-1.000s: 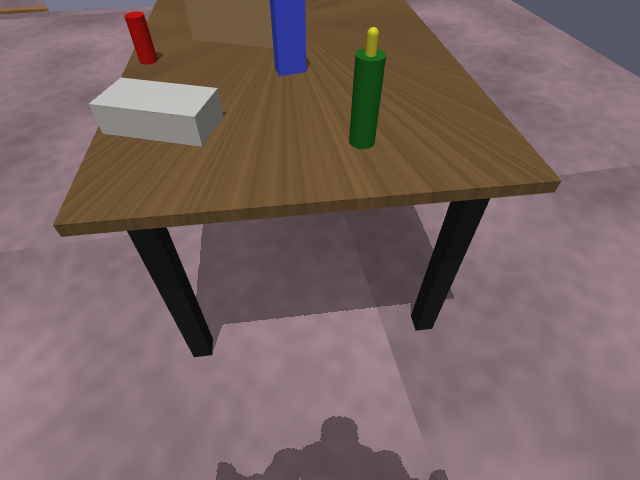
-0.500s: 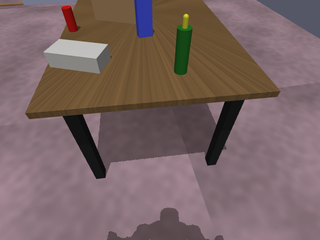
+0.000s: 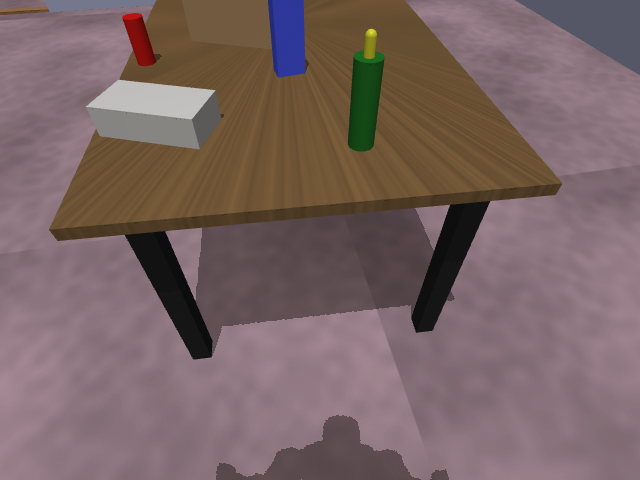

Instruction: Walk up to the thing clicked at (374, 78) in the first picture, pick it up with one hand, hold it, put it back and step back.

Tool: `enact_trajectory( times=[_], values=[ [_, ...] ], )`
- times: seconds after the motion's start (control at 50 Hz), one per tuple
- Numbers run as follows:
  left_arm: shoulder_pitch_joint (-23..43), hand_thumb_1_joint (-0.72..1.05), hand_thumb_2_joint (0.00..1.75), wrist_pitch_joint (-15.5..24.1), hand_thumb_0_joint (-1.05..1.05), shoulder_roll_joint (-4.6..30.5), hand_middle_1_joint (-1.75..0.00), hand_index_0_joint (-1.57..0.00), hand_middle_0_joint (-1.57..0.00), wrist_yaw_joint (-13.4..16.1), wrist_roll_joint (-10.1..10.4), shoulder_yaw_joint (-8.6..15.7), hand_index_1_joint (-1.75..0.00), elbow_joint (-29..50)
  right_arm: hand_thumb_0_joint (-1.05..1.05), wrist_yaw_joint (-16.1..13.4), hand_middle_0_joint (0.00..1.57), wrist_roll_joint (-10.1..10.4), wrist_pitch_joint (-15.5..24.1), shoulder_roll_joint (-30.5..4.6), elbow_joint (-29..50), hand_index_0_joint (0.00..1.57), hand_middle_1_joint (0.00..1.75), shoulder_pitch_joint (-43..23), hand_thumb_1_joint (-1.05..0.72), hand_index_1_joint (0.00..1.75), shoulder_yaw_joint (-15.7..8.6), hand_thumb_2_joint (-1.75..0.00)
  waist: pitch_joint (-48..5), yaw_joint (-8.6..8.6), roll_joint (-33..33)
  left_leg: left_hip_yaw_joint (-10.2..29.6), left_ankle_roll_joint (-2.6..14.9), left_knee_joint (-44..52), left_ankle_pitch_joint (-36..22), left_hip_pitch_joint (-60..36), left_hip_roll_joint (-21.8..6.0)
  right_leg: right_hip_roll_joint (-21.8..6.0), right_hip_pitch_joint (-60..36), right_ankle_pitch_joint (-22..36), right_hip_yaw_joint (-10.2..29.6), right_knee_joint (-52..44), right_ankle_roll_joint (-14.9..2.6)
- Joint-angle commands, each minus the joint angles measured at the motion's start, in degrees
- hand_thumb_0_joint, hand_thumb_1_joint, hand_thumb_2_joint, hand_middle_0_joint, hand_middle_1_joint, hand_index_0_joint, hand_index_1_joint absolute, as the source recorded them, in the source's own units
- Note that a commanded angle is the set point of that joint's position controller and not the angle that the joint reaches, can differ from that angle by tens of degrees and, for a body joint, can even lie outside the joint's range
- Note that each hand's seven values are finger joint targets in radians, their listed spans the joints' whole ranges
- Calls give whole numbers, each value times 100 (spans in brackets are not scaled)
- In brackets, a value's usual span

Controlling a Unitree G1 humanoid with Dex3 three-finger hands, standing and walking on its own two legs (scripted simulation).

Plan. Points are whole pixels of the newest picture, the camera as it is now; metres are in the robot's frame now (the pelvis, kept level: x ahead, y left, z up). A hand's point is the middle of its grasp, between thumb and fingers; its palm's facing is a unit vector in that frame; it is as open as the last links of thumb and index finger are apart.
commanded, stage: stand
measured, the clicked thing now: (365, 93) +0.80 -0.07 +0.09
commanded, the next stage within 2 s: walk up in 0.12 s
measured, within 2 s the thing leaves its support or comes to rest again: neither
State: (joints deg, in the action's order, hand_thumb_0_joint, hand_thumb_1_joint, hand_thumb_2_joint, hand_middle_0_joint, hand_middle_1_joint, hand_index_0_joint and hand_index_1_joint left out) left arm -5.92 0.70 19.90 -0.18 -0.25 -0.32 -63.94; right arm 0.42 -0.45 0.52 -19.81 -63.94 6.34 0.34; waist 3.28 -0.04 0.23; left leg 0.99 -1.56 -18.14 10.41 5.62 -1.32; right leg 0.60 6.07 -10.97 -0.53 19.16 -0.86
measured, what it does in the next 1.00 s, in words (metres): steps to the left: left foot, then right foot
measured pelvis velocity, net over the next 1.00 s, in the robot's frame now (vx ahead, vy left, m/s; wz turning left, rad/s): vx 0.15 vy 0.20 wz -0.06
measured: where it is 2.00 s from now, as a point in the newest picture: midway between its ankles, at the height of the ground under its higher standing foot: outside the picture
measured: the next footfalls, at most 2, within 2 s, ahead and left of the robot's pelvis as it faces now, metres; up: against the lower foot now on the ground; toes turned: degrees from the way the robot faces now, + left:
left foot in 0.50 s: +0.17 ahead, +0.28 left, +0.00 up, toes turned +3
right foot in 0.92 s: +0.24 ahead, +0.09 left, +0.00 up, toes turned -4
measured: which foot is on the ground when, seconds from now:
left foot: down 0.00-0.14, up 0.16-0.48, down 0.50-0.96, up 0.98-1.00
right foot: down 0.00-0.52, up 0.54-0.90, down 0.92-1.00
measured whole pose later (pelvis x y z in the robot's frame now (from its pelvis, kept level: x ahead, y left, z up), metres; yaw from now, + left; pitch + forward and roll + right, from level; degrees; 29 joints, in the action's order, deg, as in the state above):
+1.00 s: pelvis +0.15 +0.20 -0.03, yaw -3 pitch -3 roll +0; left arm -12.2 2.6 21.4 1.4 -0.6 2.0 -48.1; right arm 0.8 0.3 -2.1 -20.7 -46.8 15.2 -2.6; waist 9.0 -0.8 2.6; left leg -3.8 0.9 -49.2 30.1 16.6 1.1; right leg 1.1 19.6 -16.4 -2.1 39.4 -3.3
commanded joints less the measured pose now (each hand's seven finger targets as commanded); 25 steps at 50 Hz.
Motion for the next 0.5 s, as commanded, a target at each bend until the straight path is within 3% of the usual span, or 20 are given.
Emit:
enact_trajectory(
  times=[0.0,0.08,0.1,0.12,0.14,0.18,0.22,0.24,0.32,0.38,0.42,0.44,0.46,0.48],
  values=[
    [197,90,90,118,0,1238,-30,-20,-20,70,-26,232,-30,304,0,-99,20,5,113,-1188,314,20,30,-199,-90,30,-228,-90,-425,17,5,428,248,235,-723,-79,-590,-781,-20,870,600,-346,-84],
    [218,90,90,127,0,1262,-30,-20,-20,73,-28,243,-30,321,0,-106,20,-10,114,-1188,336,20,30,-174,-90,30,-233,-90,-504,-4,4,404,232,208,-888,-135,-594,-792,-50,1039,587,-322,-82],
    [-965,90,90,255,0,2065,-30,-20,-20,202,-3,663,-30,257,0,92,20,-313,-51,-1839,831,20,30,-255,-90,30,-642,-90,-577,296,438,-104,440,-1076,470,670,-81,-1023,-804,-213,1069,-211,-413],
    [-1455,90,90,288,0,2281,-30,-20,-20,273,-56,789,-30,166,0,170,20,-385,-161,-1486,1043,20,30,-353,-90,30,-598,-90,-308,493,-141,-167,353,-2140,2007,2088,134,-1770,-1324,-1053,2110,-631,-728],
    [-1451,90,90,331,0,2374,-30,-20,-20,335,-130,887,-30,266,0,198,20,-467,-259,-1492,1150,20,30,-310,-90,30,-647,-90,-19,471,48,407,314,-3013,2002,2665,-104,-2289,-1128,-1766,2721,-827,-1005],
    [-942,90,90,387,0,2273,-30,-20,-20,391,-138,904,-30,646,0,308,20,-452,-323,-1474,1242,20,30,-105,-90,30,-701,-90,219,279,-10,675,296,-3680,1676,2981,-440,-2457,-434,-2430,2744,-1036,-1276],
    [-566,90,90,442,0,1994,-30,-20,-20,371,-151,854,-30,903,0,439,20,-400,-359,-1487,1296,20,30,214,-90,30,-793,-90,289,-31,-285,761,183,-3794,1301,2838,-557,-1996,-183,-1781,2001,-967,-1103],
    [-589,90,90,459,0,2004,-30,-20,-20,367,-162,857,-30,981,0,479,20,-395,-371,-1431,1389,20,30,259,-90,30,-810,-90,265,-52,-510,710,138,-3753,1240,2785,-584,-1880,-191,-1242,1770,-894,-1104],
    [-1097,90,90,479,0,2001,-30,-20,-20,361,-113,877,-30,1113,0,551,20,-414,-387,-1367,1727,20,30,-37,-90,30,-867,-90,355,210,-764,391,-14,-3190,1082,2609,-571,-1633,-41,402,1100,-405,-1054],
    [-929,90,90,476,0,2182,-30,-20,-20,369,-141,911,-30,1338,0,630,20,-363,-354,-1400,1924,20,30,11,-90,30,-930,-90,287,80,-959,283,44,-2528,838,1880,-622,-1503,483,409,684,-56,-947],
    [-740,90,90,445,0,2276,-30,-20,-20,381,-158,905,-30,1448,0,645,20,-325,-338,-1478,1920,20,30,465,-90,30,-1010,-90,43,-200,-1061,-146,111,-2186,705,1052,-444,-1366,922,484,456,373,-801],
    [-611,90,90,412,0,2289,-30,-20,-20,395,-148,896,-30,1483,0,639,20,-324,-344,-1496,1841,20,30,793,-90,30,-1056,-90,-53,-413,-963,-370,139,-1932,497,489,-355,-1313,1308,221,361,722,-728],
    [-709,90,90,368,0,2178,-30,-20,-20,406,-179,863,-30,1512,0,636,20,-312,-338,-1615,1749,20,30,1128,-90,30,-1139,-90,-171,-580,-532,-392,171,-1756,470,-187,-245,-1148,1777,-161,223,1425,-626],
    [-958,90,90,348,0,1856,-30,-20,-20,426,-237,755,-30,1550,0,584,20,-348,-329,-1893,1585,20,30,1867,-90,30,-1277,-90,-575,-910,439,-38,313,-1706,826,-993,-243,-841,2174,-577,98,2837,-430]
  ],
)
